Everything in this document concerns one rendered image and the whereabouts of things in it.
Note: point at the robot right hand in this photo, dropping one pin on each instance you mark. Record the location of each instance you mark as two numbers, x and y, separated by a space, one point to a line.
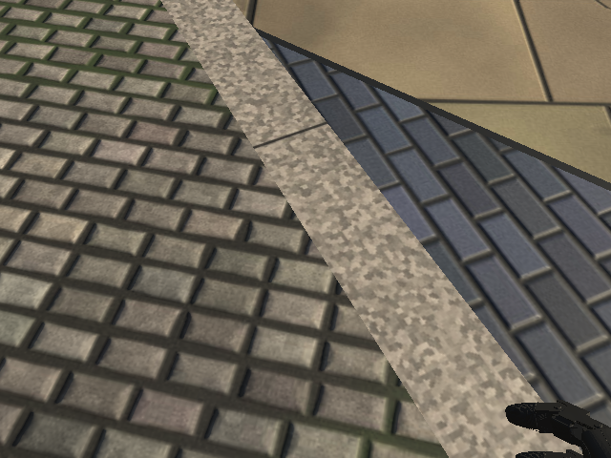
569 423

